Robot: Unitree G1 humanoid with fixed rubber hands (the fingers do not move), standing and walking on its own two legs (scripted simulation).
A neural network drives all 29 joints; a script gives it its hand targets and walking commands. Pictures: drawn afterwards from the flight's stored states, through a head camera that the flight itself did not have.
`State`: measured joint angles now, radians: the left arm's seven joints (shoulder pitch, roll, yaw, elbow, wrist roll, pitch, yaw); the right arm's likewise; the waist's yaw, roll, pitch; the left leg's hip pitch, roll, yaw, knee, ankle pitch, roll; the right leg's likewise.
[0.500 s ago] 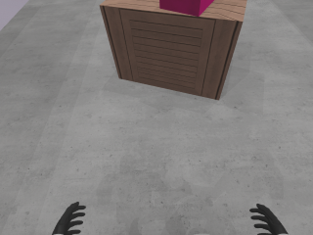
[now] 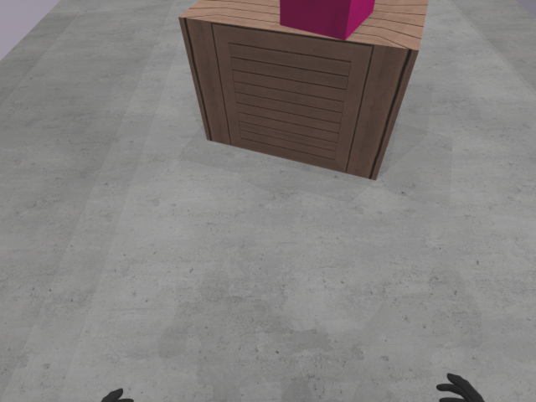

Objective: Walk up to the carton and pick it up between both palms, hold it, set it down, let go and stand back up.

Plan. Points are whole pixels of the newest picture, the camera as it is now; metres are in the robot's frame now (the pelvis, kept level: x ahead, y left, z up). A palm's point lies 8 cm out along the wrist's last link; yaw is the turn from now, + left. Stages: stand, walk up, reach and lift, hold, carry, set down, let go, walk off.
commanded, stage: stand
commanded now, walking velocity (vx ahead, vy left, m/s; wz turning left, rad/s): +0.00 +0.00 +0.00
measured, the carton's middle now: out of the picture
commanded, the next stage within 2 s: none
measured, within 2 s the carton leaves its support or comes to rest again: neither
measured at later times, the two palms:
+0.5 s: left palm out of the picture +0.06 +0.29 -0.11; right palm out of the picture +0.06 -0.27 -0.12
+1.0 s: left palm out of the picture +0.05 +0.30 -0.11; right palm out of the picture +0.08 -0.27 -0.11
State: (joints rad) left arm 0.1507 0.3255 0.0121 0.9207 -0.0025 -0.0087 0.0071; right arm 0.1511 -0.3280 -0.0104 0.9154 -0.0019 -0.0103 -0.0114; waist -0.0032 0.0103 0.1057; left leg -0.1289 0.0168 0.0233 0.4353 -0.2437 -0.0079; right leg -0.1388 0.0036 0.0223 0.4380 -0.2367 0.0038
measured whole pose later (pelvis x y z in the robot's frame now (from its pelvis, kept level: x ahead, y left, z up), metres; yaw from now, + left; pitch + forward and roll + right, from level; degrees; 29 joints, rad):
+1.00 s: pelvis -0.01 +0.01 +0.01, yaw +1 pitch -3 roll +0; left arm 0.17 0.33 0.02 1.05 0.00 -0.02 0.02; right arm 0.14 -0.32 -0.02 1.01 0.00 -0.02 -0.01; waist 0.00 0.01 0.07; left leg -0.13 0.00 0.02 0.36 -0.18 0.01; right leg -0.13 -0.02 0.02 0.35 -0.17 0.02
